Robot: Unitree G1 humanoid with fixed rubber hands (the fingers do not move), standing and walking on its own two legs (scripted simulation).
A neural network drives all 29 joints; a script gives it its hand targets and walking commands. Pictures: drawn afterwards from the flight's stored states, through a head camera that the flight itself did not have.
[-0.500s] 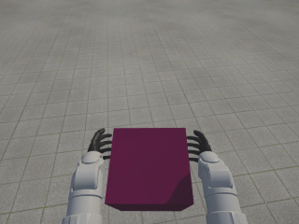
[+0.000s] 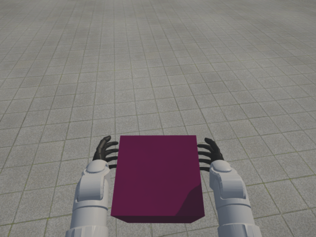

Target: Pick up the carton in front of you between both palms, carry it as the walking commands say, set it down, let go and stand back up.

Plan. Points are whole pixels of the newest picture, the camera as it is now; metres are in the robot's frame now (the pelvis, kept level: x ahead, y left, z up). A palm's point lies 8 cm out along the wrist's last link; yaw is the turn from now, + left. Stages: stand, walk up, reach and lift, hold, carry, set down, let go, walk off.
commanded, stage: carry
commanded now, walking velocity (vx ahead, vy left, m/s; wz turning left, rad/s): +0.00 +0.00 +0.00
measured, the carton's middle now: (158, 183) +0.30 +0.00 -0.08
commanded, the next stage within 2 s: hold in 0.06 s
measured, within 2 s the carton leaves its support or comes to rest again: neither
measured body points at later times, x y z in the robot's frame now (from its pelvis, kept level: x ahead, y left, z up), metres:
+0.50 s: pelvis -0.02 -0.02 +0.01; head -0.06 -0.04 +0.46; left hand +0.26 +0.17 +0.05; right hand +0.29 -0.13 +0.04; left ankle -0.03 +0.10 -0.73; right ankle +0.06 -0.13 -0.73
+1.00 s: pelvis -0.02 -0.04 +0.00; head -0.02 -0.06 +0.45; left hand +0.29 +0.15 +0.03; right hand +0.33 -0.14 +0.01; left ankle -0.03 +0.10 -0.73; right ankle +0.06 -0.13 -0.73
